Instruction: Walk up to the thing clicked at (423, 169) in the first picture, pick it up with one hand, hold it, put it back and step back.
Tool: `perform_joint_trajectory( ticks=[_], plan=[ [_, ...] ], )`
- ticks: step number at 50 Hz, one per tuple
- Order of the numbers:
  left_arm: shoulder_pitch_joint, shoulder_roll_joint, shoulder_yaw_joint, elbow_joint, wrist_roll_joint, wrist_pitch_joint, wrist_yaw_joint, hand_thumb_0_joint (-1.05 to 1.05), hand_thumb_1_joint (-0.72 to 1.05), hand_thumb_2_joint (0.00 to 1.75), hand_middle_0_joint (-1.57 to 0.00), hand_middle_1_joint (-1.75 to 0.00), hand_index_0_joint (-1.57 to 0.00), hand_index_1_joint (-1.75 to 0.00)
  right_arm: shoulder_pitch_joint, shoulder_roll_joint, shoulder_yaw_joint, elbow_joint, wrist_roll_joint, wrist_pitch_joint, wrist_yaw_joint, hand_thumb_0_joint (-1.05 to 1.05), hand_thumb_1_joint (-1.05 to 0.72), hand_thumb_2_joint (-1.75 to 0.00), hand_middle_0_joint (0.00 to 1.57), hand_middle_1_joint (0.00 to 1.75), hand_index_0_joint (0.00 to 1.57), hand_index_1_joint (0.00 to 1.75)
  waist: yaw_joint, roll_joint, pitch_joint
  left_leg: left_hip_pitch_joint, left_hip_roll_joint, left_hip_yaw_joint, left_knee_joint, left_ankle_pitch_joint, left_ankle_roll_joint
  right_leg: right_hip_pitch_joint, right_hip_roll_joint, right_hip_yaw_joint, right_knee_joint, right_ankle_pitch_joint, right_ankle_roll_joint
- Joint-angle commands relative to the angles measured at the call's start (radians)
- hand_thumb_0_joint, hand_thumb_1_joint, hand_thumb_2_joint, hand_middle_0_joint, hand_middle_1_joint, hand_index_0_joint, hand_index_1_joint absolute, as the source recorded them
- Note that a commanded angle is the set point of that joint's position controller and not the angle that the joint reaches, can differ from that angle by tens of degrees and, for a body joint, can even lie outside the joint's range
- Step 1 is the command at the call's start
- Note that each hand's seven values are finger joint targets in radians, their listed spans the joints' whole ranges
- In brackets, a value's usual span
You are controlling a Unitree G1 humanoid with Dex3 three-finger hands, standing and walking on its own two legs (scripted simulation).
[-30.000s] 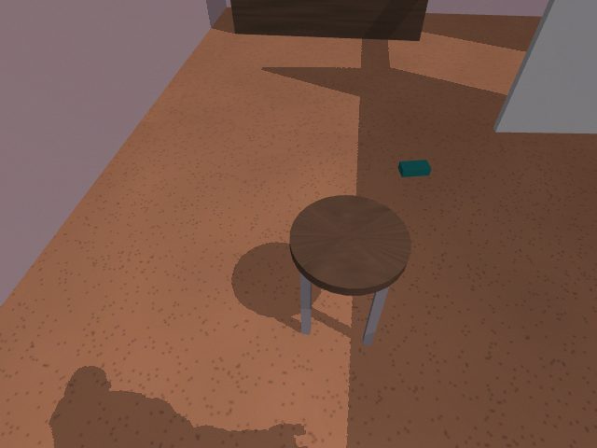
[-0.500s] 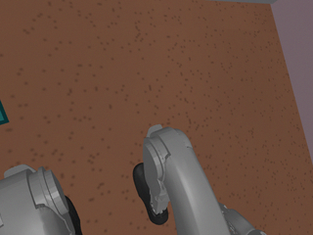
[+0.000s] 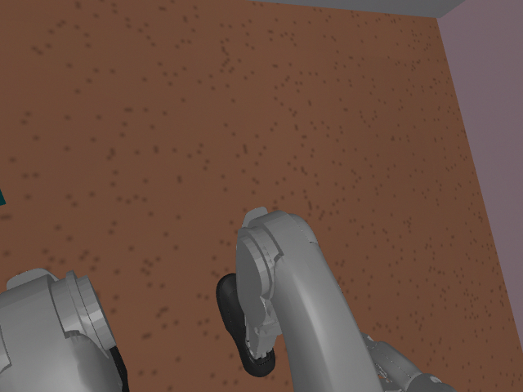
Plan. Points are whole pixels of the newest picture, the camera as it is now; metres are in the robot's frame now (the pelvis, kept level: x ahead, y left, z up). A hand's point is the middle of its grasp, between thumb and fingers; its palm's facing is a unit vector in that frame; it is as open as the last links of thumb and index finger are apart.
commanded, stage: close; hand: left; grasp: from above
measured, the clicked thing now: out of the picture +0.43 +0.35 -0.27
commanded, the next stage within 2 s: settle in 1.44 s
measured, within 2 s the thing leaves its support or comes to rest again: leaves its support in 1.84 s
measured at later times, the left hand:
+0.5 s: hand out of the picture +0.42 +0.34 -0.25, palm faces -0.46 -0.16 -0.87, open 12.0 cm
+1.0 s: hand out of the picture +0.42 +0.34 -0.24, palm faces -0.44 -0.17 -0.88, open 10.3 cm
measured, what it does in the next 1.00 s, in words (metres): stands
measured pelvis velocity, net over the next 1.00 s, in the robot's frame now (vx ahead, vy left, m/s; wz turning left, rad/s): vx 0.00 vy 0.00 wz -0.01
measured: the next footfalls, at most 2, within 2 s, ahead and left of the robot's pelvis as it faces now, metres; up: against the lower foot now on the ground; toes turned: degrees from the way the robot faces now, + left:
none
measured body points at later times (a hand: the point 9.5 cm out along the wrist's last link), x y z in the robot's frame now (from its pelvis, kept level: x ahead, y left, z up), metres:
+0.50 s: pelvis +0.00 +0.00 +0.00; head +0.27 +0.13 +0.33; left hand +0.44 +0.34 -0.20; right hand +0.07 -0.24 -0.07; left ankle +0.06 +0.13 -0.26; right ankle +0.10 -0.12 -0.26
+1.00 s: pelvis +0.00 +0.00 +0.00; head +0.26 +0.13 +0.34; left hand +0.44 +0.35 -0.19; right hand +0.07 -0.25 -0.06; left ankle +0.06 +0.13 -0.26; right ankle +0.10 -0.12 -0.26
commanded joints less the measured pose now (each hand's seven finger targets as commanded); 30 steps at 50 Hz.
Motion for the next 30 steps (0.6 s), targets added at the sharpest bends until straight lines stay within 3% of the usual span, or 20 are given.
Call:
perform_joint_trajectory(
  ticks=[1,3,5,8,9,10,11,15,19,22,24,26,27,28,29,30],
  plan=[
    [-0.261,0.209,-0.019,-0.108,-0.021,0.017,0.062,0.0,-0.33,0.91,-0.2,-0.94,-0.21,-0.94,0.162,-0.318,-0.088,0.01,0.008,-0.024,-0.005,0.0,-0.89,-0.9,0.2,0.3,0.2,0.3,-0.041,0.493,-0.601,0.49,0.012,0.117,-0.265,0.16,0.019,0.268,0.036,-0.103,-0.22,0.228,-0.067],
    [-0.258,0.222,-0.016,-0.092,-0.018,0.029,0.064,0.0,-0.31,0.87,-0.21,-0.93,-0.22,-0.92,0.164,-0.32,-0.087,0.006,0.008,-0.031,-0.002,0.0,-0.89,-0.9,0.2,0.3,0.2,0.3,-0.042,0.506,-0.604,0.496,0.015,0.12,-0.258,0.173,0.02,0.278,0.036,-0.097,-0.222,0.245,-0.064],
    [-0.239,0.247,0.013,-0.073,-0.016,0.043,0.069,0.0,-0.31,0.87,-0.21,-0.93,-0.22,-0.92,0.176,-0.323,-0.083,0.015,0.007,-0.03,0.0,0.0,-0.89,-0.9,0.2,0.3,0.2,0.3,-0.044,0.499,-0.613,0.491,0.016,0.118,-0.256,0.202,0.021,0.297,0.039,-0.097,-0.216,0.271,-0.064],
    [-0.25,0.223,0.003,-0.066,-0.035,0.054,0.057,0.0,-0.28,0.83,-0.24,-0.89,-0.25,-0.88,0.167,-0.324,-0.081,0.006,0.004,-0.04,0.005,0.0,-0.89,-0.9,0.2,0.3,0.2,0.3,-0.055,0.504,-0.591,0.498,0.016,0.112,-0.256,0.202,0.019,0.278,0.035,-0.103,-0.211,0.271,-0.062],
    [-0.255,0.243,0.011,-0.067,-0.04,0.053,0.055,0.0,-0.27,0.82,-0.25,-0.88,-0.26,-0.87,0.163,-0.318,-0.074,0.008,0.007,-0.042,0.004,0.0,-0.89,-0.9,0.2,0.3,0.2,0.3,-0.052,0.51,-0.587,0.49,0.017,0.115,-0.258,0.187,0.021,0.289,0.036,-0.097,-0.217,0.26,-0.063],
    [-0.27,0.225,-0.006,-0.085,-0.04,0.052,0.045,0.0,-0.27,0.81,-0.26,-0.87,-0.27,-0.86,0.161,-0.326,-0.079,0.003,0.01,-0.047,0.005,0.0,-0.89,-0.9,0.2,0.3,0.2,0.3,-0.06,0.511,-0.586,0.506,0.016,0.108,-0.258,0.194,0.018,0.277,0.032,-0.101,-0.207,0.269,-0.063],
    [-0.26,0.261,0.017,-0.097,-0.043,0.051,0.045,0.0,-0.26,0.79,-0.27,-0.86,-0.27,-0.85,0.168,-0.327,-0.075,0.011,0.008,-0.045,0.005,0.0,-0.89,-0.9,0.2,0.3,0.2,0.3,-0.049,0.524,-0.626,0.524,0.019,0.111,-0.256,0.221,0.017,0.313,0.04,-0.1,-0.212,0.29,-0.063],
    [-0.239,0.235,-0.006,-0.08,-0.054,0.046,0.031,0.0,-0.21,0.78,-0.31,-0.84,-0.32,-0.83,0.162,-0.314,-0.055,0.008,0.009,-0.048,0.008,0.0,-0.89,-0.9,0.2,0.3,0.2,0.3,-0.058,0.511,-0.613,0.512,0.02,0.108,-0.246,0.239,0.017,0.325,0.04,-0.103,-0.208,0.313,-0.06],
    [-0.217,0.264,0.004,-0.084,-0.06,0.031,0.033,0.0,-0.17,0.74,-0.33,-0.82,-0.34,-0.8,0.156,-0.318,-0.045,0.007,0.006,-0.043,0.004,0.0,-0.89,-0.9,0.2,0.3,0.2,0.3,-0.042,0.522,-0.621,0.512,0.022,0.106,-0.245,0.252,0.016,0.342,0.041,-0.107,-0.207,0.317,-0.062],
    [-0.221,0.245,-0.014,-0.076,-0.059,0.021,0.027,0.0,-0.11,0.71,-0.38,-0.78,-0.39,-0.77,0.167,-0.313,-0.036,0.004,0.002,-0.041,0.008,0.0,-0.89,-0.9,0.2,0.3,0.2,0.3,-0.061,0.497,-0.588,0.487,0.021,0.111,-0.231,0.234,0.022,0.336,0.042,-0.108,-0.212,0.312,-0.054],
    [-0.238,0.271,-0.007,-0.104,-0.063,0.013,0.031,0.0,-0.08,0.72,-0.4,-0.78,-0.42,-0.76,0.166,-0.34,-0.047,-0.001,0.006,-0.046,0.006,0.0,-0.89,-0.9,0.2,0.3,0.2,0.3,-0.055,0.512,-0.592,0.493,0.02,0.108,-0.24,0.218,0.022,0.335,0.042,-0.107,-0.214,0.293,-0.058],
    [-0.214,0.311,0.034,-0.122,-0.055,0.012,0.044,0.0,-0.07,0.7,-0.42,-0.74,-0.43,-0.73,0.178,-0.332,-0.039,-0.003,0.005,-0.042,0.005,0.0,-0.89,-0.9,0.2,0.3,0.2,0.3,-0.033,0.513,-0.648,0.522,0.023,0.104,-0.247,0.252,0.018,0.373,0.046,-0.108,-0.219,0.319,-0.059],
    [-0.212,0.266,0.003,-0.09,-0.05,0.016,0.041,0.0,-0.04,0.68,-0.44,-0.73,-0.45,-0.72,0.182,-0.337,-0.045,-0.005,0.002,-0.045,0.007,0.0,-0.89,-0.9,0.2,0.3,0.2,0.3,-0.056,0.507,-0.612,0.509,0.021,0.106,-0.245,0.236,0.018,0.343,0.042,-0.114,-0.208,0.306,-0.059],
    [-0.213,0.244,-0.009,-0.092,-0.054,0.015,0.04,0.0,-0.03,0.64,-0.44,-0.72,-0.46,-0.7,0.171,-0.334,-0.049,-0.002,-0.001,-0.048,0.01,0.0,-0.89,-0.9,0.2,0.3,0.2,0.3,-0.057,0.507,-0.597,0.506,0.023,0.102,-0.25,0.224,0.016,0.331,0.045,-0.118,-0.211,0.293,-0.059],
    [-0.21,0.262,0.002,-0.073,-0.057,0.019,0.04,0.0,-0.02,0.65,-0.44,-0.73,-0.46,-0.71,0.17,-0.32,-0.032,0.002,0.002,-0.051,0.011,0.0,-0.89,-0.9,0.2,0.3,0.2,0.3,-0.056,0.496,-0.571,0.493,0.025,0.095,-0.247,0.21,0.017,0.317,0.042,-0.121,-0.206,0.282,-0.058],
    [-0.219,0.266,-0.004,-0.106,-0.059,0.019,0.039,0.0,-0.01,0.66,-0.46,-0.73,-0.47,-0.71,0.166,-0.336,-0.046,0.0,0.006,-0.05,0.007,0.0,-0.89,-0.9,0.2,0.3,0.2,0.3,-0.053,0.498,-0.591,0.49,0.022,0.104,-0.248,0.196,0.019,0.33,0.046,-0.111,-0.221,0.27,-0.059]
  ],
)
